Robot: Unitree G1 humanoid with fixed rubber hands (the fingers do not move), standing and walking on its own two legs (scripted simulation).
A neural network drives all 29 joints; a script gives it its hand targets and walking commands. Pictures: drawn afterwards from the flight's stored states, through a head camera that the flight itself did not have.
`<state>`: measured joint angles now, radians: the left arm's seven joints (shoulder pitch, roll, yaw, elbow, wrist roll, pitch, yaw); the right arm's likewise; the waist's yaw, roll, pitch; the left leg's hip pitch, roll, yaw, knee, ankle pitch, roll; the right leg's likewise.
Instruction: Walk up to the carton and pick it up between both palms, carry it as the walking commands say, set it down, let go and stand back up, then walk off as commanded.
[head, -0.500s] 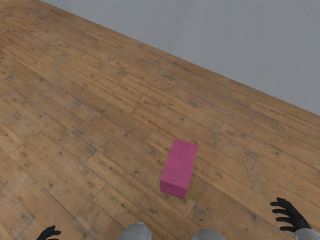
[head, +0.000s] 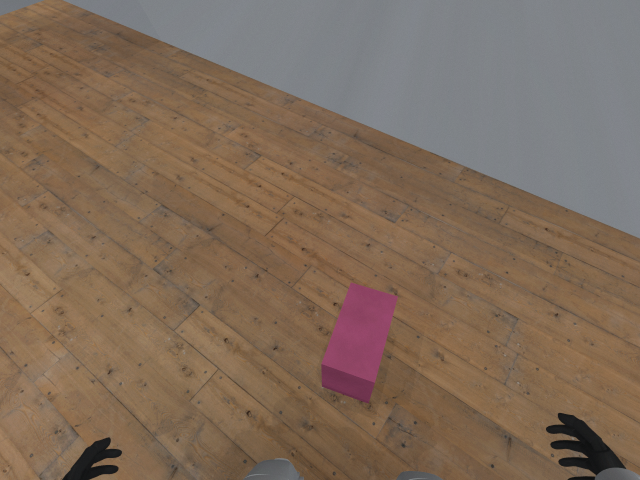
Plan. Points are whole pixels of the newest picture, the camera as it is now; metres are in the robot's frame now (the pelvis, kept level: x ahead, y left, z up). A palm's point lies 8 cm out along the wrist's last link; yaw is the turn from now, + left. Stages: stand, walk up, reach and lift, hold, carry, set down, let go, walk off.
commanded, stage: walk up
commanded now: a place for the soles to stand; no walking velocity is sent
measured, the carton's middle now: (359, 342) +0.55 -0.10 -0.66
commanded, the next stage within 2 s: none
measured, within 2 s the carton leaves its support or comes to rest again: neither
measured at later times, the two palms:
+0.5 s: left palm (71, 397) +0.23 +0.37 -0.09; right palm out of the picture +0.07 -0.28 -0.08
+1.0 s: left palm (129, 327) +0.34 +0.33 -0.10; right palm out of the picture +0.09 -0.28 -0.08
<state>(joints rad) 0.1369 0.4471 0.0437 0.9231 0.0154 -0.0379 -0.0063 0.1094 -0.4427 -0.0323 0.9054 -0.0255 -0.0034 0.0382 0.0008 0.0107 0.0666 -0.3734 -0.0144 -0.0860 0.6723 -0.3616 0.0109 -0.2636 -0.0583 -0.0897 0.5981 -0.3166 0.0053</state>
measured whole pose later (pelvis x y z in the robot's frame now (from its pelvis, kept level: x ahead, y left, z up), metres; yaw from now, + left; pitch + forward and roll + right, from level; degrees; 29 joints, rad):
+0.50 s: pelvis +0.08 +0.07 +0.00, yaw -14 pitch -2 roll -1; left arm 0.30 0.45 0.08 0.79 0.02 -0.04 -0.02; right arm 0.31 -0.47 -0.08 0.73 -0.02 -0.04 0.03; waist -0.03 0.01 0.09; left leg -0.27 0.08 0.14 0.66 -0.35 0.02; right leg -0.42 0.00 -0.03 0.74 -0.33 -0.04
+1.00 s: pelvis +0.11 +0.07 -0.01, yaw -22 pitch -1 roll +1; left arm 0.18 0.46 0.03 0.81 0.01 -0.03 -0.01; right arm 0.19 -0.45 -0.05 0.79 -0.01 -0.05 -0.01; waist -0.02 -0.03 0.07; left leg -0.32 0.05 0.10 0.75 -0.41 0.00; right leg -0.39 0.01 0.06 0.76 -0.35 0.00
